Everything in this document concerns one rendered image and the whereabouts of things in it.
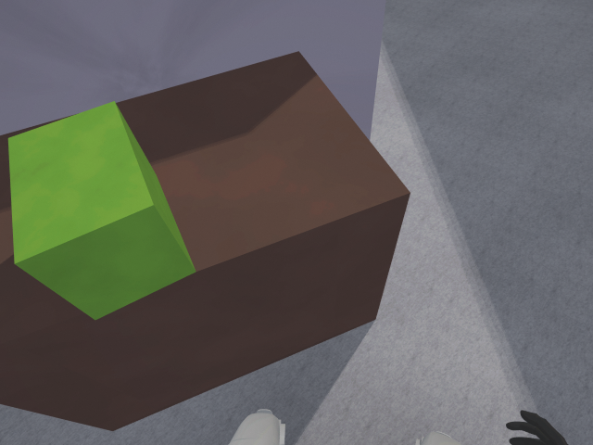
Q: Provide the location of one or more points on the robot right hand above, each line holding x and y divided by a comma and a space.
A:
538, 426

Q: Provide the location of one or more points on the carton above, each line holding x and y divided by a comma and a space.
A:
90, 219

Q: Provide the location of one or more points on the pedestal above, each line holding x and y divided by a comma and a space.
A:
289, 214

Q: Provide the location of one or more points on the robot left thigh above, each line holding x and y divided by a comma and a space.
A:
260, 429

